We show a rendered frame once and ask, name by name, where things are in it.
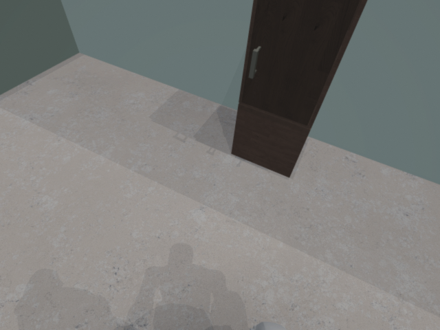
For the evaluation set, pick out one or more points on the cupboard door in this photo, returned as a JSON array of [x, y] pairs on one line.
[[299, 42]]

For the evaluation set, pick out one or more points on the handle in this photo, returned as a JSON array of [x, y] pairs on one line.
[[255, 54]]

